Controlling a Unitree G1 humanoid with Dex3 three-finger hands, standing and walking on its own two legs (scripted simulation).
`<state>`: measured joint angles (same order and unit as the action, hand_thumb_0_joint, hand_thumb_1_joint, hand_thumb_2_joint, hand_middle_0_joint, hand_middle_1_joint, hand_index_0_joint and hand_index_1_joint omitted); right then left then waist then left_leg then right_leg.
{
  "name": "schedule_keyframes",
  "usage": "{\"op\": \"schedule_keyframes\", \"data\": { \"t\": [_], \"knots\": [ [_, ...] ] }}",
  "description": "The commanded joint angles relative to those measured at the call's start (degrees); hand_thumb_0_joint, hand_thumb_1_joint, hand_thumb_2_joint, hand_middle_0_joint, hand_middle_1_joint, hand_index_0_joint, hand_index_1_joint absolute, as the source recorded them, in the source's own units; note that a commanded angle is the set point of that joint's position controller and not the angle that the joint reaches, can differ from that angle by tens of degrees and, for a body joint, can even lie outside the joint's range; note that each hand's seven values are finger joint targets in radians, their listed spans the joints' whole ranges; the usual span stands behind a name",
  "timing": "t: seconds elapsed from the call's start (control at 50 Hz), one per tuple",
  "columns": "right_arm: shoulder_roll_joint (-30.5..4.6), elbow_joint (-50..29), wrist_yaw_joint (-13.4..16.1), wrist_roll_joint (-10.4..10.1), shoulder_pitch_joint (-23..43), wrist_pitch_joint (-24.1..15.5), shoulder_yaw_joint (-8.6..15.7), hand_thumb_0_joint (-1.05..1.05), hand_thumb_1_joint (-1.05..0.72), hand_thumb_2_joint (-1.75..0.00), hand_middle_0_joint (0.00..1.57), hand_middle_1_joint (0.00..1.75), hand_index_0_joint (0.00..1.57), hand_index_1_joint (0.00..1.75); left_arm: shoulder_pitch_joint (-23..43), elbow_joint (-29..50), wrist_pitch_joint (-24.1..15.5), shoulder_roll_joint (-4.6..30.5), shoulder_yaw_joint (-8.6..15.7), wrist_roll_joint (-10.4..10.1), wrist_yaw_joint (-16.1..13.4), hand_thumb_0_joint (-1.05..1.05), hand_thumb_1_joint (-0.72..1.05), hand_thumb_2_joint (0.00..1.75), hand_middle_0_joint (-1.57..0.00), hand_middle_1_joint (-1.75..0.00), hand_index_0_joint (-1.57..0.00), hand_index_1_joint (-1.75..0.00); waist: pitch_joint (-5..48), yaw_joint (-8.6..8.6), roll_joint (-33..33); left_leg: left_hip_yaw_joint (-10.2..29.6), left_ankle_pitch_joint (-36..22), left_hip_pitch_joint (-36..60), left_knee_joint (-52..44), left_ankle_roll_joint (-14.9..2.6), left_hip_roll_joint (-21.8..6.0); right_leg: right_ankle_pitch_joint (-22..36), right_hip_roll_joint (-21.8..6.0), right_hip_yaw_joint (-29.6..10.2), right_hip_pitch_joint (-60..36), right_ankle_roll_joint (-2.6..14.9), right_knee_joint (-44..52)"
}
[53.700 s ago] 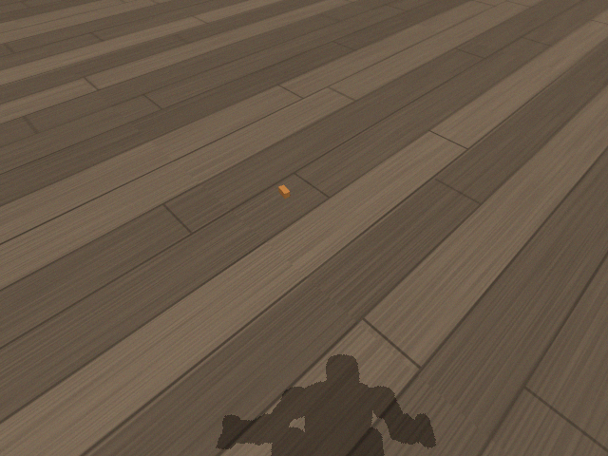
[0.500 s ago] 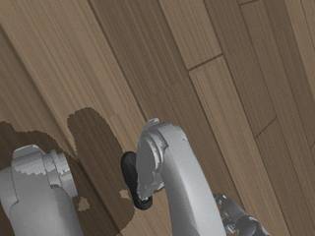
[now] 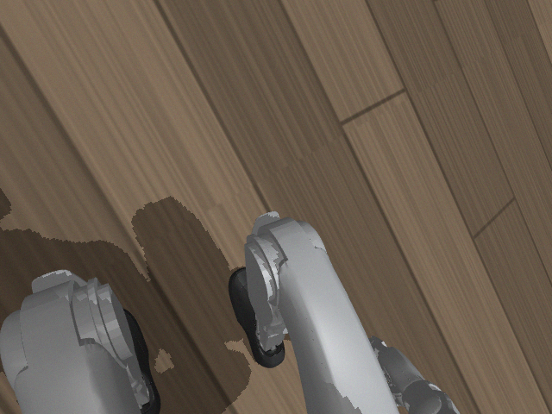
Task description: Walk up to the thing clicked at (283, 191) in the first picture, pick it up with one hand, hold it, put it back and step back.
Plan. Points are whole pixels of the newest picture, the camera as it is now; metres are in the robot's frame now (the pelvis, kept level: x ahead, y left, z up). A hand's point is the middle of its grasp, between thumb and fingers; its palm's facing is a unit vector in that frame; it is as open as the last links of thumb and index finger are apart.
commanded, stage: approach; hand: left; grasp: from above
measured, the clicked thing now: out of the picture +0.52 +0.41 -0.32
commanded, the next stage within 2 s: close in in 0.28 s
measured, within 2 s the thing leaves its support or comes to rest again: neither
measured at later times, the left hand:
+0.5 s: hand out of the picture +0.49 +0.43 -0.13, palm faces -0.35 -0.06 -0.93, open 12.6 cm
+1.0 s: hand out of the picture +0.50 +0.44 -0.10, palm faces -0.24 -0.06 -0.97, open 8.1 cm
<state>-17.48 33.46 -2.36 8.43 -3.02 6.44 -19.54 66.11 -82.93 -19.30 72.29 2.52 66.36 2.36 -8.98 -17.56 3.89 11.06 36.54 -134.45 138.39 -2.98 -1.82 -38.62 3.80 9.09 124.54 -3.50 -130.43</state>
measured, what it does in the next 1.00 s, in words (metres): stands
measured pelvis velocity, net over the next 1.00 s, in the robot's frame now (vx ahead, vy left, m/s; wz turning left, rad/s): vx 0.00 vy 0.00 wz -0.01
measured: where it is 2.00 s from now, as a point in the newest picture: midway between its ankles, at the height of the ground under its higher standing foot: (203, 358)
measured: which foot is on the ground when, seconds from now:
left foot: down 0.00-1.00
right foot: down 0.00-1.00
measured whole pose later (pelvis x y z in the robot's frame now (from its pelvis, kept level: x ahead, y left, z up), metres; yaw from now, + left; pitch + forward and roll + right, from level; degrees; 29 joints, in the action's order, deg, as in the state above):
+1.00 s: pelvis +0.00 +0.00 +0.00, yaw -1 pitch +31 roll -15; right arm -18.4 33.0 -4.2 9.2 -3.9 7.2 -13.3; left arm 64.5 -72.1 -19.0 68.9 9.5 73.4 -10.6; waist -1.7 -16.5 4.7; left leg 12.6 37.0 -135.1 139.0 -1.9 -1.6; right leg -38.6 3.9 10.4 125.3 -2.7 -130.6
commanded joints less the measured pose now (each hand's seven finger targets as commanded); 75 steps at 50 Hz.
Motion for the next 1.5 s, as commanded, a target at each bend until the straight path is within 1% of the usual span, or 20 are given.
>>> {"op": "schedule_keyframes", "data": {
  "t": [0.0,0.04,0.12,0.18,0.26,0.36,0.44,0.52,0.62,0.7,0.74,0.8,0.86,0.92,1.0,1.1,1.22,1.3,1.36,1.48],
  "knots": [
    [-20.48,-0.31,2.23,2.97,-8.71,1.13,4.4,0.0,-0.9,-0.89,0.2,0.3,0.2,0.3,10.91,12.59,-10.89,19.78,9.04,-3.29,-1.02,0.0,-0.23,0.68,-0.28,-0.88,-0.32,-0.84,41.39,-1.39,-25.55,2.02,-18.51,39.67,-9.84,2.3,-1.05,15.95,1.24,3.19,-17.95,5.58,10.88],
    [-19.95,-0.36,1.94,4.29,-7.52,1.59,3.14,0.0,-0.9,-0.89,0.2,0.3,0.2,0.3,11.25,14.89,-15.69,23.15,11.44,-2.02,-4.25,0.0,-0.23,0.69,-0.29,-0.86,-0.32,-0.82,45.23,-0.75,-28.73,0.92,-20.14,42.45,-9.23,2.15,-1.69,16.77,1.94,3.28,-20.67,5.13,10.51],
    [-19.23,-0.14,0.71,5.87,-5.37,2.56,3.24,0.0,-0.89,-0.89,0.2,0.3,0.2,0.3,12.54,18.37,-18.21,27.62,15.39,5.16,-14.87,0.0,-0.26,0.72,-0.27,-0.82,-0.3,-0.8,49.52,1.87,-37.15,0.51,-22.09,48.31,-10.35,2.41,-2.19,17.3,2.27,3.32,-18.61,4.89,8.2],
    [-18.74,0.43,-0.42,5.86,-5.78,2.13,4.81,0.0,-0.88,-0.89,0.2,0.3,0.2,0.3,12.18,14.49,-14.58,22.32,14.1,7.77,-24.02,0.0,-0.27,0.75,-0.24,-0.84,-0.27,-0.81,47.0,-0.42,-37.78,-0.84,-19.43,46.43,-11.48,1.81,-2.73,16.74,2.58,3.97,-15.59,4.66,8.62],
    [-18.16,2.35,-1.12,4.43,-7.39,-0.56,7.38,0.0,-0.89,-0.89,0.2,0.3,0.2,0.3,17.11,11.4,-6.49,18.5,10.74,11.63,-29.37,0.0,-0.27,0.75,-0.29,-0.77,-0.29,-0.76,44.41,-1.35,-38.23,-2.11,-14.12,39.47,-10.65,1.85,-2.41,14.81,2.7,4.13,-9.85,5.27,8.89],
    [-17.74,0.68,-1.71,1.84,-8.69,-3.02,9.29,0.0,-0.9,-0.89,0.2,0.3,0.2,0.3,16.97,4.35,3.64,12.13,5.45,9.42,-26.11,0.0,-0.23,0.7,-0.28,-0.82,-0.31,-0.79,39.72,-1.87,-31.55,-2.2,-6.09,31.45,-12.24,1.49,-1.64,10.44,2.55,4.11,-8.17,5.31,10.28],
    [-17.67,-0.14,-1.68,0.3,-10.53,-3.12,10.09,0.0,-0.89,-0.89,0.2,0.3,0.2,0.3,15.57,1.37,7.52,5.98,0.42,5.79,-17.35,0.0,-0.25,0.71,-0.22,-0.92,-0.27,-0.87,36.17,-4.08,-23.83,-0.98,-0.31,26.36,-13.79,0.79,-1.62,7.58,1.83,3.79,-8.26,4.85,11.23],
    [-18.55,-0.61,-0.79,-0.59,-11.57,-2.01,9.25,0.0,-0.9,-0.9,0.2,0.3,0.2,0.3,12.65,1.89,8.64,4.35,-2.5,3.05,-8.28,0.0,-0.23,0.71,-0.25,-0.92,-0.3,-0.87,35.0,-4.33,-20.19,-0.96,-5.65,26.72,-13.56,0.64,-1.2,10.91,1.3,3.42,-11.04,4.92,11.41],
    [-19.95,-0.81,0.88,0.85,-12.04,-0.48,7.24,0.0,-0.9,-0.9,0.2,0.3,0.2,0.3,11.75,8.61,0.87,10.43,2.61,-1.1,-2.29,0.0,0.09,0.9,-0.2,-0.59,-0.2,-0.54,37.29,-3.61,-18.85,-0.65,-10.94,29.47,-10.52,1.13,-0.84,13.46,1.24,3.17,-17.51,5.38,12.01],
    [-20.67,-3.29,1.25,2.79,-10.89,0.54,6.4,0.0,-0.9,-0.9,0.2,0.3,0.2,0.3,17.58,27.27,-10.16,28.54,16.57,-1.08,-5.07,0.0,0.41,0.9,-0.2,-0.3,-0.2,-0.3,54.5,3.1,-35.45,0.07,-21.33,46.64,-10.0,3.07,-1.14,17.2,1.46,2.7,-21.64,5.96,9.99],
    [-20.1,-3.34,1.18,3.24,-9.39,1.25,6.61,0.0,-0.9,-0.9,0.2,0.3,0.2,0.3,12.45,28.05,-12.68,28.88,17.79,1.96,-7.69,0.0,0.57,0.9,-0.2,-0.3,-0.2,-0.3,57.2,4.5,-40.47,1.03,-24.99,51.41,-10.86,3.67,-0.96,19.24,1.54,2.55,-19.78,5.77,8.04],
    [-17.47,-1.77,0.66,3.36,-8.71,2.11,7.07,0.0,-0.9,-0.9,0.2,0.3,0.2,0.3,16.05,30.06,-11.53,27.8,19.24,3.48,-14.68,0.0,0.81,0.9,-0.2,-0.3,-0.2,-0.3,57.82,3.44,-41.63,-1.09,-24.52,50.95,-11.68,2.47,-1.75,19.6,1.92,2.0,-18.38,4.89,8.6],
    [-16.41,-0.15,-0.41,2.48,-10.83,1.41,8.67,0.0,-0.9,-0.9,0.2,0.3,0.2,0.3,16.42,22.94,-5.91,21.26,15.42,4.89,-18.1,0.0,0.9,0.9,-0.2,-0.3,-0.2,-0.3,49.78,1.15,-41.04,-2.51,-18.36,44.75,-12.58,1.76,-2.11,15.88,1.83,2.53,-11.84,5.05,9.75],
    [-16.1,0.72,-1.42,0.88,-12.7,0.86,10.27,0.0,-0.9,-0.9,0.2,0.3,0.2,0.3,16.25,20.09,1.02,14.14,9.2,5.96,-16.54,0.0,0.9,0.9,-0.2,-0.3,-0.2,-0.3,46.21,1.0,-39.86,-3.12,-11.35,40.12,-15.25,1.53,-1.68,11.86,1.97,2.95,-8.82,5.75,11.91],
    [-16.68,-1.02,-1.38,-0.98,-14.34,1.86,13.48,0.0,-0.9,-0.9,0.2,0.3,0.2,0.3,17.92,25.86,7.61,9.41,4.73,3.08,-8.32,0.0,0.9,0.9,-0.2,-0.3,-0.2,-0.3,49.89,1.7,-37.05,-1.41,-5.69,43.34,-23.24,1.39,-1.8,9.79,1.69,2.57,-13.03,5.51,15.54],
    [-16.57,-1.18,0.93,-3.35,-16.0,2.73,14.5,0.0,-0.9,-0.9,0.2,0.3,0.2,0.3,11.84,21.99,9.64,-0.72,-2.46,-3.54,4.06,0.0,0.9,0.9,-0.2,-0.3,-0.2,-0.3,39.08,-1.67,-21.25,-0.11,-1.69,36.99,-25.94,0.41,-1.87,8.34,1.28,1.67,-14.59,5.58,20.82],
    [-14.2,-0.84,2.9,-3.77,-16.63,2.52,13.37,0.0,-0.9,-0.9,0.2,0.3,0.2,0.3,12.32,22.66,4.61,1.34,0.24,-6.83,8.04,0.0,0.9,0.9,-0.2,-0.3,-0.2,-0.3,40.2,-0.22,-19.69,0.5,-8.85,40.08,-26.56,0.91,-1.15,11.81,0.66,0.0,-17.7,6.44,21.96],
    [-13.21,-0.95,2.92,-2.51,-15.12,2.33,11.73,0.0,-0.9,-0.9,0.2,0.3,0.2,0.3,13.23,21.63,-2.21,9.06,6.04,-4.55,5.05,0.0,0.9,0.9,-0.2,-0.3,-0.2,-0.3,42.52,1.56,-21.41,-0.54,-13.97,40.78,-23.94,1.1,-0.35,14.44,0.53,-0.54,-18.3,6.35,20.49],
    [-12.52,-1.6,2.59,-1.98,-14.19,2.59,10.71,0.0,-0.9,-0.9,0.2,0.3,0.2,0.3,18.69,27.61,-6.18,16.84,10.96,-1.23,1.16,0.0,0.9,0.9,-0.2,-0.3,-0.2,-0.3,52.82,4.44,-31.79,-2.59,-18.31,47.68,-23.64,1.75,-0.69,16.73,0.78,-0.96,-19.19,5.74,17.94],
    [-14.19,-1.33,1.66,-1.6,-15.49,3.87,11.38,0.0,-0.9,-0.9,0.2,0.3,0.2,0.3,19.98,21.09,-4.69,14.82,10.37,3.61,-6.61,0.0,0.9,0.9,-0.2,-0.3,-0.2,-0.3,50.94,1.19,-34.77,-2.15,-13.53,48.41,-25.01,1.75,-0.45,13.42,0.31,0.34,-13.57,5.46,17.34]
  ]
}}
